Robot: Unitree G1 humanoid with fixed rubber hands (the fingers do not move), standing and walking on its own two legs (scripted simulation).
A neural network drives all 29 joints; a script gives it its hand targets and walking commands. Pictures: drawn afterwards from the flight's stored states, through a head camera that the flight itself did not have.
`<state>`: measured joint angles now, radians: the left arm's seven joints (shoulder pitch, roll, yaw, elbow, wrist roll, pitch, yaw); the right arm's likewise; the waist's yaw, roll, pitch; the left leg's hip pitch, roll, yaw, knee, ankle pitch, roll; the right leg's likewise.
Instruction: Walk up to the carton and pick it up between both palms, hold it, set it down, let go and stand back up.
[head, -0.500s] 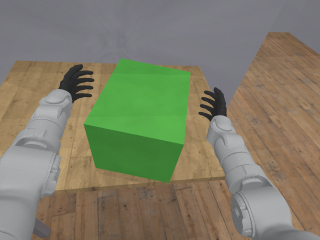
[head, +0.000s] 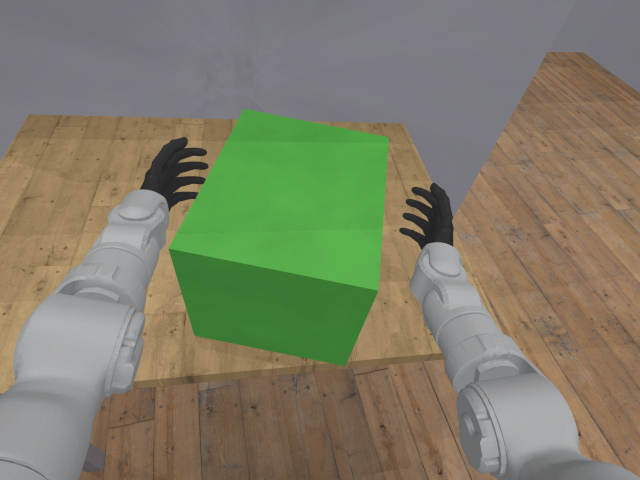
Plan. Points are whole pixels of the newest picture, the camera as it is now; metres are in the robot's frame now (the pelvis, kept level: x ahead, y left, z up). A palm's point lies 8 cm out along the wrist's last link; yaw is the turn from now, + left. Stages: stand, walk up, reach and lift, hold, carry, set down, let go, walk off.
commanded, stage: reach and lift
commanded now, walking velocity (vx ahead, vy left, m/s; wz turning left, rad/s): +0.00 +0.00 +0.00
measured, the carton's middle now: (293, 234) +0.45 -0.01 +0.03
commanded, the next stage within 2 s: none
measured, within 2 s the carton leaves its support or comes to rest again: neither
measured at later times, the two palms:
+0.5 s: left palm (179, 199) +0.46 +0.15 +0.09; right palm (421, 237) +0.39 -0.17 +0.10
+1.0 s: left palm (175, 202) +0.45 +0.15 +0.10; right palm (419, 239) +0.38 -0.16 +0.10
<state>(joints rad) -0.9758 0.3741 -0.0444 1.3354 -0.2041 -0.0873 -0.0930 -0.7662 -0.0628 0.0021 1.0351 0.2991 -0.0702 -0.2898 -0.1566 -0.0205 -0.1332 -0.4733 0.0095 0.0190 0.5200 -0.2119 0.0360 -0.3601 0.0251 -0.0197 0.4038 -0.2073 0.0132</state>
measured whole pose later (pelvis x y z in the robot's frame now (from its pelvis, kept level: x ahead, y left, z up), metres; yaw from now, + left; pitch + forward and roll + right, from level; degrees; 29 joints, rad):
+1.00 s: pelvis +0.01 +0.01 +0.01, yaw +0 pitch +2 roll -1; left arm -0.89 0.18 0.44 1.15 0.34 -0.08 -0.16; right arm -0.69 0.18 -0.54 0.86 -0.30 -0.18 -0.17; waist -0.11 -0.08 0.01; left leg -0.23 -0.02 0.04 0.37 -0.18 0.05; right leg -0.13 0.00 0.00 0.27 -0.17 0.03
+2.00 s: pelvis +0.02 +0.00 +0.01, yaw +0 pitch +1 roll -1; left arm -0.79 0.11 0.39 0.85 0.37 0.08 -0.20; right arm -0.61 0.15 -0.41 0.83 -0.21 -0.26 -0.19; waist -0.08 -0.09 0.03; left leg -0.19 -0.01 0.03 0.34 -0.17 0.03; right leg -0.08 0.01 -0.02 0.22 -0.16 0.01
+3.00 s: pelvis +0.00 -0.01 +0.01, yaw +1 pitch -7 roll -1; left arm -0.61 0.04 0.28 0.39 0.30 0.48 -0.07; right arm -0.65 -0.04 -0.10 0.67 0.11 0.08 -0.15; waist -0.10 -0.10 0.04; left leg -0.04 -0.02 0.02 0.31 -0.15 0.02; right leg 0.06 0.00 -0.03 0.24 -0.17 0.01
